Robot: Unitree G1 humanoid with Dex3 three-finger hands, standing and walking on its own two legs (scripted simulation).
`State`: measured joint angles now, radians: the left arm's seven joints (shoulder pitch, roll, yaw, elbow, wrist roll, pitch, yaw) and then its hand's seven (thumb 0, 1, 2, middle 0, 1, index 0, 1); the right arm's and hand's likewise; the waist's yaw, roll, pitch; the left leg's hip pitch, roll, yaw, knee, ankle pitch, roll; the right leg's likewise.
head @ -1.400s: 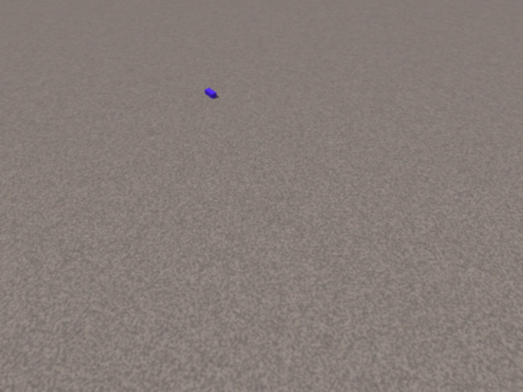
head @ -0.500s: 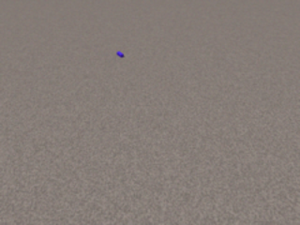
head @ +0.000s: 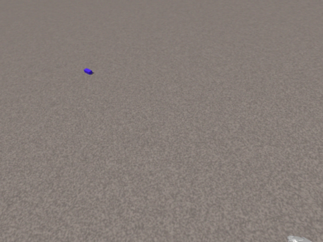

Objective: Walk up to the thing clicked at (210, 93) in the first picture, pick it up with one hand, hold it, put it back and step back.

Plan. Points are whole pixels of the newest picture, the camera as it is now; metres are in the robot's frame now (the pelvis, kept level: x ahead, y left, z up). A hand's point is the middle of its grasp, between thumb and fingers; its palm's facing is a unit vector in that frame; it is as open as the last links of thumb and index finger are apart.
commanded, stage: walk up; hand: left
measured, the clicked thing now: (88, 71) +2.05 +0.80 -0.76
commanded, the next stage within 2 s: none
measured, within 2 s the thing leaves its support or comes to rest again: neither
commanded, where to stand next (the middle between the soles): +1.64 +0.87 m, yaw -41 degrees
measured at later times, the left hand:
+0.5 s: hand (64, 193) +0.35 +0.34 -0.15, palm faces -0.23 -0.86 -0.46, open 7.4 cm
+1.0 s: hand (88, 102) +0.77 +0.33 -0.13, palm faces -0.33 -0.79 -0.52, open 7.4 cm
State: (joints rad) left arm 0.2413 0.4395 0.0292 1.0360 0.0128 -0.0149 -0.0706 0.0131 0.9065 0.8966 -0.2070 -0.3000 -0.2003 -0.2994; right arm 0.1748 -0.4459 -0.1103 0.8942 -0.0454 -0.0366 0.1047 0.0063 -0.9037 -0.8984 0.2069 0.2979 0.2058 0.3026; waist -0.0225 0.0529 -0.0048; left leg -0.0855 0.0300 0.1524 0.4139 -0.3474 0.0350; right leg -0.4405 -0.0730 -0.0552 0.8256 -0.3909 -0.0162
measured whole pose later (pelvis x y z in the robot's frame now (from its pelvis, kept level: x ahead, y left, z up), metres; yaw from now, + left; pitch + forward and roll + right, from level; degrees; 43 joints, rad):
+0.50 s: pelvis +0.27 +0.05 -0.02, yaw -12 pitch -1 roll -4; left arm 0.36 0.45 0.02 0.95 0.02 -0.11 0.00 0.01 0.90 0.90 -0.21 -0.30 -0.21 -0.30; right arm 0.13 -0.49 -0.11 0.82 -0.05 0.02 0.19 0.01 -0.90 -0.90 0.21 0.30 0.20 0.30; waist 0.00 0.09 0.02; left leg -0.58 0.17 -0.04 0.68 -0.09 -0.02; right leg -0.01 -0.09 0.00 0.46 -0.44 0.07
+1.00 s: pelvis +0.55 +0.10 -0.03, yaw -20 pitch -1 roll -1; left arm 0.19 0.42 0.05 0.90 0.00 -0.09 0.02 0.01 0.90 0.90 -0.21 -0.30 -0.20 -0.30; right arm 0.33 -0.43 -0.10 0.85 -0.07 0.04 0.10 0.01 -0.90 -0.90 0.21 0.30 0.20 0.30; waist -0.07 0.11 0.05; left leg -0.24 0.00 0.12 0.92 -0.51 0.01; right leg -0.43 -0.03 -0.15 0.69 -0.25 -0.06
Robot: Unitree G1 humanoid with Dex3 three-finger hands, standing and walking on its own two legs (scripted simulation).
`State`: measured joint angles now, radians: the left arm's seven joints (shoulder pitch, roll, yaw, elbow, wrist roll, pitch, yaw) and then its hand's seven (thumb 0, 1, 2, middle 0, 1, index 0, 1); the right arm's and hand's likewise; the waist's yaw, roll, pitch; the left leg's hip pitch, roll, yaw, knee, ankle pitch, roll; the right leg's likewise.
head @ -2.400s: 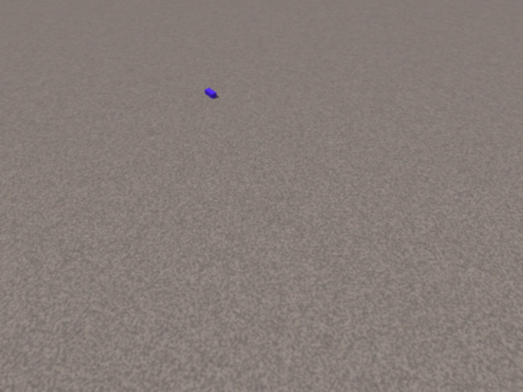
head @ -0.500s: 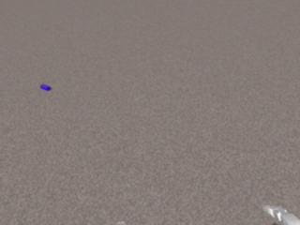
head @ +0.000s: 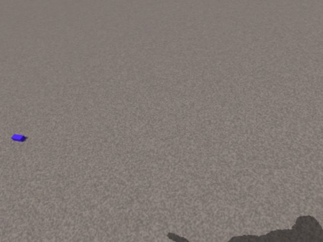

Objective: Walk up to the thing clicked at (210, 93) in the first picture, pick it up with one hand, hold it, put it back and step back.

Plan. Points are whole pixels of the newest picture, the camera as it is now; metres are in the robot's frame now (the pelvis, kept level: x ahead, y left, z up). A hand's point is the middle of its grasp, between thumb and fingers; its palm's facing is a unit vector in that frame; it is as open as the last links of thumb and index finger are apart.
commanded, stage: walk up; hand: left
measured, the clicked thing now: (18, 137) +1.16 +1.18 -0.73
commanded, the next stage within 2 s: none
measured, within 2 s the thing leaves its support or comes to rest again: neither
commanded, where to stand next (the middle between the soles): +0.76 +1.10 m, yaw -21 degrees
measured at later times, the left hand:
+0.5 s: hand out of the picture +0.25 +0.51 -0.13, palm faces -0.14 -0.84 -0.52, open 7.4 cm
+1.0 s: hand out of the picture +0.46 +0.65 -0.10, palm faces -0.14 -0.79 -0.60, open 7.4 cm
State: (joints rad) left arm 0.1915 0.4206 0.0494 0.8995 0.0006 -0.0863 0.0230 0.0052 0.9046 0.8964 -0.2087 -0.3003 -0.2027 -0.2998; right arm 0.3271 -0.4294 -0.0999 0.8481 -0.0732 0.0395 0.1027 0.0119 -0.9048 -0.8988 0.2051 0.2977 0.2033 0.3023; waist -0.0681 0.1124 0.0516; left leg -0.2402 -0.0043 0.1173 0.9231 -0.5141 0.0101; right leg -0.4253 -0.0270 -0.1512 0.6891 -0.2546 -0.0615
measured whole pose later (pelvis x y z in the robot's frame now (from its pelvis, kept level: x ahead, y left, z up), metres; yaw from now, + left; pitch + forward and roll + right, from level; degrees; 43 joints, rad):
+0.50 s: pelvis +0.20 +0.20 +0.01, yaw -5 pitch +0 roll -1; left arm 0.31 0.49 0.04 1.00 -0.01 -0.07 0.07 0.01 0.91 0.90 -0.21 -0.30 -0.20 -0.30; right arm 0.16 -0.41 -0.10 0.79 -0.05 0.02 0.11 0.00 -0.91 -0.90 0.21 0.30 0.21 0.30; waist -0.02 0.01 0.09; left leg -0.37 0.07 0.11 0.67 -0.30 0.02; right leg -0.54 -0.09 0.01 1.11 -0.40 -0.05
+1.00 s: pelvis +0.36 +0.34 +0.00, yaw -8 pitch -2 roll -2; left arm 0.31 0.45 0.05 0.90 0.04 -0.10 0.07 0.01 0.90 0.90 -0.21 -0.30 -0.21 -0.30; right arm 0.20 -0.48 -0.11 0.80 -0.06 0.10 0.13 0.01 -0.91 -0.90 0.21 0.30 0.20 0.30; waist 0.00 0.15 0.06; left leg -0.55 0.15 -0.09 0.96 -0.36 -0.02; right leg -0.34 -0.12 -0.07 0.69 -0.31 0.02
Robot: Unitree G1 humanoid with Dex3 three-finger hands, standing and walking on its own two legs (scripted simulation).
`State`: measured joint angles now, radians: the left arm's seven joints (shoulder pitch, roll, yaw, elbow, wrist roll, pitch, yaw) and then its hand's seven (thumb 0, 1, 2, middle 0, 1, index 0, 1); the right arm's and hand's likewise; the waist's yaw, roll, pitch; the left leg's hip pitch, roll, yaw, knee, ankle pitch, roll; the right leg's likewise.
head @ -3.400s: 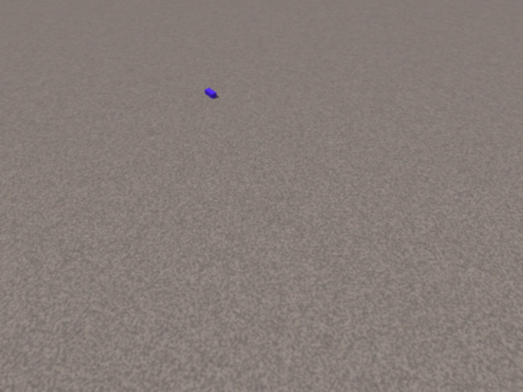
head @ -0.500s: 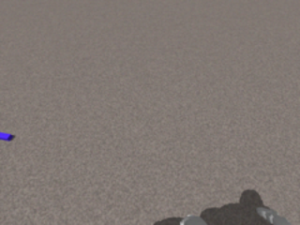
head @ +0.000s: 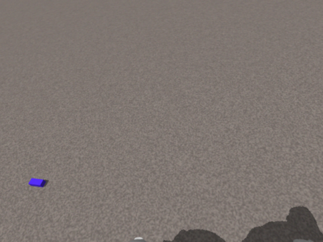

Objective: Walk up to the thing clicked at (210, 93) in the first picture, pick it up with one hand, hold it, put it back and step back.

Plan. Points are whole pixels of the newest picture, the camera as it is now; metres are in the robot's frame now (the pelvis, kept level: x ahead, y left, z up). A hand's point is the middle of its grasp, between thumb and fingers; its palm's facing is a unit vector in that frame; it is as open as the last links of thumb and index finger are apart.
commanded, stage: walk up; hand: left
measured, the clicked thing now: (37, 182) +0.68 +0.94 -0.73
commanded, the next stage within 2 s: none
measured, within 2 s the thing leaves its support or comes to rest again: neither
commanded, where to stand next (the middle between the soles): +0.29 +0.81 m, yaw -13 degrees
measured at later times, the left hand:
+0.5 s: hand out of the picture +0.20 +0.49 -0.11, palm faces -0.08 -0.82 -0.57, open 7.4 cm
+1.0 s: hand out of the picture +0.28 +0.71 -0.13, palm faces -0.19 -0.82 -0.54, open 7.4 cm
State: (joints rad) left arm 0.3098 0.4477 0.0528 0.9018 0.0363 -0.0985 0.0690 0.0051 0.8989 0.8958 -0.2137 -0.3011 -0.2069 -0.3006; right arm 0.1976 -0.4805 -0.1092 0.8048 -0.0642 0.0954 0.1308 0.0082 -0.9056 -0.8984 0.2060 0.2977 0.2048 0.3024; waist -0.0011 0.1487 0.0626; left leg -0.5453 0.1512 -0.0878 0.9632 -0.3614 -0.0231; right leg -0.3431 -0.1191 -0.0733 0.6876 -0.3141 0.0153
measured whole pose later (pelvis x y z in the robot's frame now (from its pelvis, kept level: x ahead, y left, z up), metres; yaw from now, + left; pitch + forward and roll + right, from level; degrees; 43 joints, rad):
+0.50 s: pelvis +0.11 +0.20 -0.01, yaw -4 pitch -2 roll -3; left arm 0.27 0.40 0.03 0.89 0.02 -0.09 0.10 0.00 0.90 0.90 -0.21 -0.30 -0.21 -0.30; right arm 0.27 -0.45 -0.10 0.80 -0.07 0.11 0.07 0.01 -0.91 -0.90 0.21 0.30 0.20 0.30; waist -0.02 0.16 0.11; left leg -0.52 0.00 -0.07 1.25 -0.48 0.00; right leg -0.41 -0.03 -0.13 0.73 -0.28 -0.03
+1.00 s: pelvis +0.17 +0.42 +0.00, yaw -8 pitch -1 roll -1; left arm 0.29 0.42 0.03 0.92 -0.01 -0.07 0.10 0.01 0.90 0.90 -0.21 -0.30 -0.20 -0.30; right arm 0.29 -0.44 -0.09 0.73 -0.07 0.09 0.07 0.01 -0.90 -0.90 0.21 0.30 0.21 0.30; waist -0.07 0.07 0.12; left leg -0.34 -0.03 0.13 0.78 -0.42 0.11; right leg -0.47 0.01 -0.13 0.80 -0.32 -0.05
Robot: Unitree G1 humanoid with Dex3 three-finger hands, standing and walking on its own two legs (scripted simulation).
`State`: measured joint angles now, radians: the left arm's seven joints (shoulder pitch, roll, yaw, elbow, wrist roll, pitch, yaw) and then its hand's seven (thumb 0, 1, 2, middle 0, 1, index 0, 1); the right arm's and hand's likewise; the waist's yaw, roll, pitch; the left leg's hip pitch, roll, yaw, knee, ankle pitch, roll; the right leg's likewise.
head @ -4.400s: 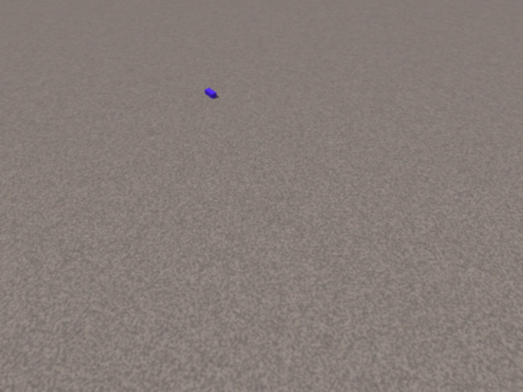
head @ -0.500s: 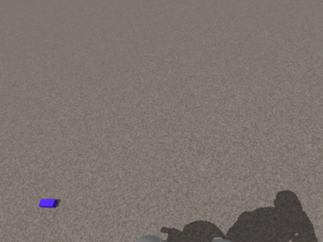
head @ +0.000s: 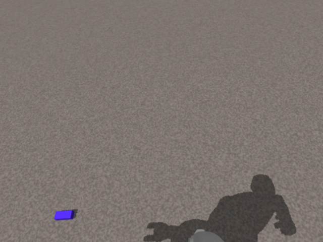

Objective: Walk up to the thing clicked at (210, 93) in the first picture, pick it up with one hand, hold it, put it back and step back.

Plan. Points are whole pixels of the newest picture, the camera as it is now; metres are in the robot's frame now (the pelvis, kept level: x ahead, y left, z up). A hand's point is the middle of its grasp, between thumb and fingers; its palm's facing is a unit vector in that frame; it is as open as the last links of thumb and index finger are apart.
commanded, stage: walk up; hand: left
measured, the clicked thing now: (64, 215) +0.42 +0.59 -0.73
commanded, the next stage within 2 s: none
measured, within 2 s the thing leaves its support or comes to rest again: neither
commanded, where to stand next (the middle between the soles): +0.06 +0.40 m, yaw -4 degrees
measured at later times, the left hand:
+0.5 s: hand out of the picture +0.04 +0.58 -0.13, palm faces +0.02 -0.78 -0.63, open 7.4 cm
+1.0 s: hand out of the picture +0.03 +0.78 -0.15, palm faces -0.01 -0.81 -0.59, open 7.4 cm
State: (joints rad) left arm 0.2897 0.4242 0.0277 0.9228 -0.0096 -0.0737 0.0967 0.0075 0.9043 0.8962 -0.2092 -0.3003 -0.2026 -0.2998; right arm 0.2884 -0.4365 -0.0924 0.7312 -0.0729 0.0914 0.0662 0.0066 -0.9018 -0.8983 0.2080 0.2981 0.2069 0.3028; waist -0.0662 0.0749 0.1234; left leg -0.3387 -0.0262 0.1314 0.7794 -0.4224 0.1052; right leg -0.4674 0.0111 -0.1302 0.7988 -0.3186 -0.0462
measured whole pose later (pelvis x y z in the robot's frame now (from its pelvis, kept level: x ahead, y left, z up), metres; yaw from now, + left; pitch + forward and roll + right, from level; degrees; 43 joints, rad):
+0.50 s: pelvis -0.01 +0.23 -0.02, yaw +2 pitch -2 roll -2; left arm 0.26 0.53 0.08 0.96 0.00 -0.04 0.12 0.01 0.91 0.90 -0.21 -0.30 -0.20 -0.30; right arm 0.24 -0.43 -0.10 0.73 -0.07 0.09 0.08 0.01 -0.91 -0.90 0.21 0.30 0.20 0.30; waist -0.04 0.05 0.11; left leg -0.45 0.05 -0.03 0.96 -0.48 0.00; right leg -0.62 -0.04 0.04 1.20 -0.51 -0.04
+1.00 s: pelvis -0.02 +0.44 -0.03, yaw -1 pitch -3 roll -1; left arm 0.28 0.49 0.08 0.93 0.03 -0.01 0.08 0.01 0.90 0.90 -0.21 -0.30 -0.20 -0.30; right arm 0.24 -0.44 -0.09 0.81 -0.03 0.05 0.04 0.01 -0.91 -0.90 0.21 0.30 0.20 0.30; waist 0.02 0.05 0.09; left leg -0.43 0.05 -0.01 1.03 -0.55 -0.03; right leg -0.58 -0.06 0.16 1.12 -0.52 -0.03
